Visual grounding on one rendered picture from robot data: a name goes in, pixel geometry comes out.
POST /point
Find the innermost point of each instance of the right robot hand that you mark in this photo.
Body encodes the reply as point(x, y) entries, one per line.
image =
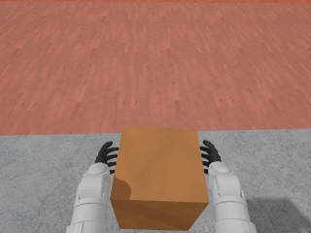
point(212, 156)

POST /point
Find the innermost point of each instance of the left robot hand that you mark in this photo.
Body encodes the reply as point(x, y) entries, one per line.
point(102, 156)

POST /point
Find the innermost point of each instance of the right robot forearm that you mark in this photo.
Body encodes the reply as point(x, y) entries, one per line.
point(229, 201)

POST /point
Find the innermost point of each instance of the carton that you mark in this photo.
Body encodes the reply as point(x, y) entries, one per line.
point(159, 181)

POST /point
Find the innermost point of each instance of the left robot forearm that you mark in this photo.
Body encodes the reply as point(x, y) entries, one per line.
point(91, 202)

